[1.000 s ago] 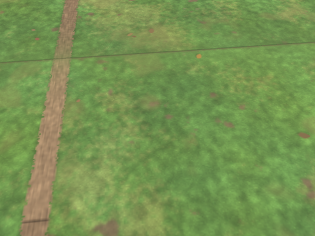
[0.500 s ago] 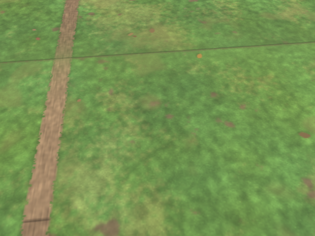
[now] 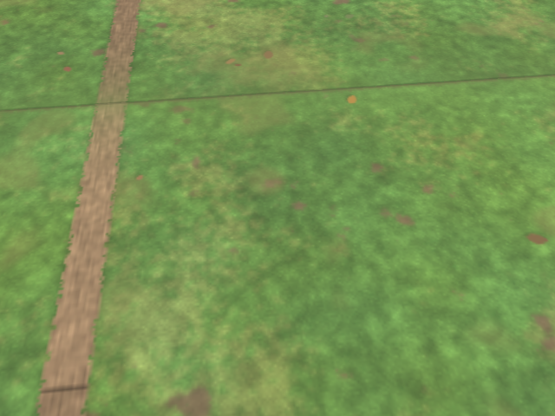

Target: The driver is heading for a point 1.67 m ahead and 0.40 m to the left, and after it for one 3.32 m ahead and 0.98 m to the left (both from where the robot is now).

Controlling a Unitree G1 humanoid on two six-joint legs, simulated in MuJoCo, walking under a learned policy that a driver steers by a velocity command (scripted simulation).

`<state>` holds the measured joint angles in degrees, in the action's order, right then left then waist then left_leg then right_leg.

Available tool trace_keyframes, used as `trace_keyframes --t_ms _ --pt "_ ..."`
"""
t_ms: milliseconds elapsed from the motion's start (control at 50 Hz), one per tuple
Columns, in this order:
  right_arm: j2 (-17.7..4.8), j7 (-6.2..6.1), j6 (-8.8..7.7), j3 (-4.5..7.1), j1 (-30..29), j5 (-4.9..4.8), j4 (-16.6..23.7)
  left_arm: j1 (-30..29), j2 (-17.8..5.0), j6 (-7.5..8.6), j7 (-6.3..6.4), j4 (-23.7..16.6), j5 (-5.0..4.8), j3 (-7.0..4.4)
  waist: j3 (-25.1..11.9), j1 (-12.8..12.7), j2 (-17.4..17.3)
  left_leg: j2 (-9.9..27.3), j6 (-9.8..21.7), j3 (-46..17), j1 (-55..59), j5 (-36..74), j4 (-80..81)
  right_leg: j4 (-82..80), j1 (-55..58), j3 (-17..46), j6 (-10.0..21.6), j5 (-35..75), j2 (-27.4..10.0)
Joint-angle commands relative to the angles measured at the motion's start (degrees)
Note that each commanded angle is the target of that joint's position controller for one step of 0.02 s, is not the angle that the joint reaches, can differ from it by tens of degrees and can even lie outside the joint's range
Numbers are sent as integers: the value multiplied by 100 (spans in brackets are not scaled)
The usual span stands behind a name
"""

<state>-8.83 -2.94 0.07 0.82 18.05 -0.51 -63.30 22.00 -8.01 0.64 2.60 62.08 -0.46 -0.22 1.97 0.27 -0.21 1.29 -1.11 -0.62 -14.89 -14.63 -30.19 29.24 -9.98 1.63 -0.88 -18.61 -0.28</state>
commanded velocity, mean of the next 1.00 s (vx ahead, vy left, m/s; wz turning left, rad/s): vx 0.40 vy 0.00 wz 0.00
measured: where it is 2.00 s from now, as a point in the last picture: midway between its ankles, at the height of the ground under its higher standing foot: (251, 246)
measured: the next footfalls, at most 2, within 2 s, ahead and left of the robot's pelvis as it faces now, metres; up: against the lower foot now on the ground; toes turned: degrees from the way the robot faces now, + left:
right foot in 0.68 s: +0.45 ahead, -0.11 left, +0.00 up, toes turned -2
left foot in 1.24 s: +0.76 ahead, +0.13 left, +0.00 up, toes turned +7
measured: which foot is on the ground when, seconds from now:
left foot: down 0.00-0.68, up 0.70-1.00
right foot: down 0.00-0.24, up 0.26-0.66, down 0.68-1.00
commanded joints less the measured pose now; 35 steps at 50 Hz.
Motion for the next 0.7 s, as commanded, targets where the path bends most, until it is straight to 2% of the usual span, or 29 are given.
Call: trace_keyframes --t_ms 20,40,80,120,140,160,180,200,220,240,260,280,300,320,340,360,380,420,480,520,580,620,640,660,680,700 --pt "-520 -38 -6 115 543 -57 10 660 -560 -13 51 -14 -57 -127 397 -13 99 -268 258 256 -17 -1826 289 -582 -826 -94 325 -1660 144" --pt "-548 -40 -38 129 478 -69 60 627 -606 4 64 -80 -75 -148 675 -35 108 -219 345 166 -331 -2432 268 -635 -1072 53 451 -2322 48" --pt "-432 5 -194 117 418 -102 155 746 -627 122 44 -124 -130 -167 955 -89 236 -125 440 38 -661 -2421 70 -790 -1192 514 683 -2641 -273" --pt "-300 89 -378 100 190 -107 295 1062 -839 239 -7 -83 -161 -243 914 -250 649 -220 396 238 -1116 -1717 -584 -1188 -706 1307 1003 -2744 -779" --pt "-185 141 -469 75 61 -121 387 1167 -1036 278 -36 -74 -175 -306 888 -283 1024 -322 387 452 -1323 -1232 -1107 -1544 -468 1959 1233 -2886 -1191" --pt "-174 187 -553 64 -17 -141 460 1055 -1128 304 -57 -133 -187 -336 987 -238 1174 -226 505 356 -1326 -1044 -1356 -1767 -581 2483 1425 -2786 -1527" --pt "-195 226 -624 66 56 -166 481 828 -1103 322 -73 -234 -178 -327 1057 -95 1121 -157 634 295 -1125 -1091 -1205 -1775 -768 2534 1451 -2544 -1594" --pt "-173 250 -672 71 403 -207 397 491 -1082 329 -95 -344 -192 -310 1087 173 1107 -165 735 312 -542 -1083 -504 -1546 -1026 2216 1297 -2192 -1437" --pt "-263 258 -695 124 1014 -198 167 97 -1002 320 -114 -484 -207 -285 972 481 874 -225 750 275 480 -821 173 -1064 -1468 1583 1014 -1581 -1032" --pt "-687 258 -708 277 1880 -152 -98 -347 -850 370 -122 -676 -200 -243 758 835 35 240 902 -671 1524 -714 730 372 -2187 636 635 -368 -406" --pt "-1590 326 -737 526 2769 -156 -237 -421 -521 495 -95 -930 -166 -165 286 1040 -1827 1520 1568 -3057 2569 -676 1679 2650 -3202 -367 254 -254 352" --pt "-1256 350 -788 389 2613 -3 -154 -386 -546 633 -123 -972 -189 -151 136 786 -1521 2112 1844 -4309 2588 -496 2019 3934 -3756 315 354 -984 250" --pt "-911 337 -813 284 1985 19 29 -343 -635 694 -193 -960 -254 -169 508 458 -834 2089 1728 -3685 2361 -106 1894 4580 -4085 486 517 -678 -76" --pt "-777 356 -794 225 1573 11 182 -343 -637 725 -242 -922 -248 -174 507 323 -482 1815 1575 -2891 2232 202 1902 4692 -4115 418 615 -218 -277" --pt "-725 376 -744 179 1384 1 232 -467 -743 749 -263 -953 -206 -233 574 231 -229 1614 1424 -2269 2203 724 1971 4427 -4199 299 655 164 -444" --pt "-549 372 -679 110 1376 9 222 -640 -901 740 -282 -998 -147 -324 533 211 -242 1329 1212 -1657 2178 1282 2020 4125 -4061 144 655 419 -571" --pt "-454 351 -612 70 1497 26 188 -686 -844 706 -325 -1019 -144 -343 466 212 -402 1159 1099 -1282 2137 1612 2055 3914 -3902 8 617 558 -598" --pt "-520 271 -529 48 1632 42 190 -906 -575 610 -401 -1093 -141 -291 472 192 -402 1032 1085 -861 1935 1960 2153 3403 -3796 -214 474 809 -595" --pt "-855 157 -504 71 1353 73 400 -1990 -365 575 -422 -1533 -100 -156 765 282 -352 875 1114 -476 1029 1762 2463 1695 -3175 -429 277 1549 -428" --pt "-1093 128 -532 136 1471 29 419 -2383 -499 566 -448 -1702 -119 -151 775 337 -537 964 1151 -427 835 1631 2657 1029 -2621 -553 259 1829 -263" --pt "-1138 125 -553 196 1527 -73 394 -2684 -768 582 -498 -1882 -153 -190 860 241 -520 1211 1087 -361 1386 1990 2519 419 -2515 -437 465 1931 -211" --pt "-1232 137 -511 243 1410 -24 430 -2383 -1008 621 -518 -1866 -140 -299 457 -57 -632 1295 941 -226 1871 3697 1825 293 -1947 -509 669 1726 -4" --pt "-1277 150 -462 264 1336 27 452 -1831 -1190 622 -503 -1730 -149 -400 8 -369 -751 1237 857 -104 1965 4787 1075 375 -1230 -626 791 1572 193" --pt "-1230 167 -413 243 1242 65 497 -839 -1416 601 -468 -1425 -168 -536 -571 -850 -761 1005 714 73 1639 5311 -110 355 15 -702 949 1523 348" --pt "-1090 195 -414 163 1151 120 654 217 -1795 560 -404 -1178 -120 -656 -1270 -1244 -337 726 526 187 289 3888 -1911 372 1789 402 1288 1147 -586" --pt "-62 287 -537 -103 2022 51 687 731 -2247 553 -449 -1024 18 -730 -2452 -716 1458 -457 199 -48 -1662 -629 -4253 -521 3577 3561 2309 -519 -2190"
